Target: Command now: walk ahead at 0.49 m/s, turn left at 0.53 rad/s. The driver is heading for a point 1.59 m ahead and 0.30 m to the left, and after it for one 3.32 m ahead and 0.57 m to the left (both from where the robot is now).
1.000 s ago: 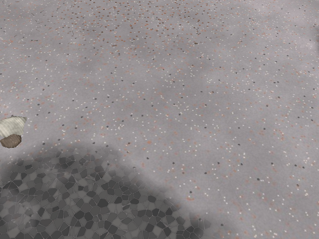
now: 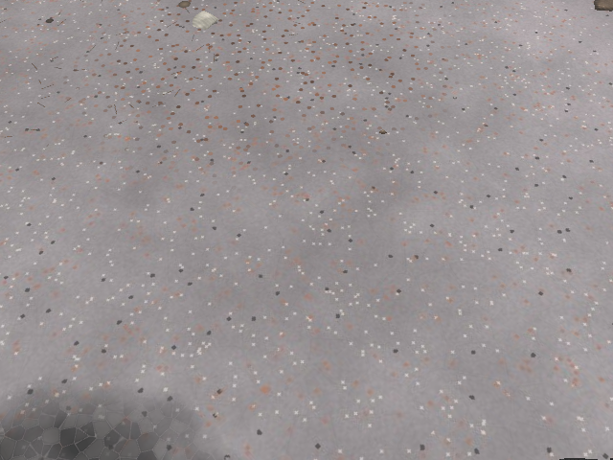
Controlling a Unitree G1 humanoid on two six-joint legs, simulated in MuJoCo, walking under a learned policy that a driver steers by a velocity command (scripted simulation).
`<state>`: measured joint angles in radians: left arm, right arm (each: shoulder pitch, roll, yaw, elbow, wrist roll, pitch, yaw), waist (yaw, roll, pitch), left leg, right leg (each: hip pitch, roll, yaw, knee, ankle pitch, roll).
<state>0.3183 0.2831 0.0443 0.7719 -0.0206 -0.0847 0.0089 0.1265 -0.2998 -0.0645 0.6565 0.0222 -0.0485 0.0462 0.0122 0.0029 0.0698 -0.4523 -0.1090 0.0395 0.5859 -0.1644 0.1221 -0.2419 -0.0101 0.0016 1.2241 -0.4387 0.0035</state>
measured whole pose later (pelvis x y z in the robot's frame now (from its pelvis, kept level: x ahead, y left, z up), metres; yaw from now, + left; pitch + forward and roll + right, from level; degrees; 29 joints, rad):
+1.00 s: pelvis +0.52 +0.10 +0.01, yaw +31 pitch +1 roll -1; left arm 0.31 0.31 0.05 0.84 -0.03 -0.08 -0.01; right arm 0.15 -0.28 -0.05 0.64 0.01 -0.04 0.03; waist 0.03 -0.01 0.06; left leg -0.39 -0.04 0.03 0.55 -0.18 0.07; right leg -0.32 -0.08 0.00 1.16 -0.44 0.00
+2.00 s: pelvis +1.06 +0.32 +0.01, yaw -1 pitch +2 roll +1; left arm 0.34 0.31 0.06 0.71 -0.03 -0.02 0.01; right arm 0.15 -0.27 -0.05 0.69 -0.01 -0.11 0.01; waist 0.02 -0.04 0.01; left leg -0.38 -0.02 0.00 0.53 -0.18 0.01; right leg -0.37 0.05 0.12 1.15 -0.44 -0.02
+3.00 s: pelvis +1.54 +0.22 +0.00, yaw -4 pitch +2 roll -1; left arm 0.15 0.29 0.06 0.74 0.00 -0.02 0.02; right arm 0.15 -0.30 -0.06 0.69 0.00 -0.03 0.04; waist -0.01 0.00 0.07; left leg -0.49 -0.06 -0.01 0.56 -0.11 0.08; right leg -0.39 0.03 0.02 1.19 -0.55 0.03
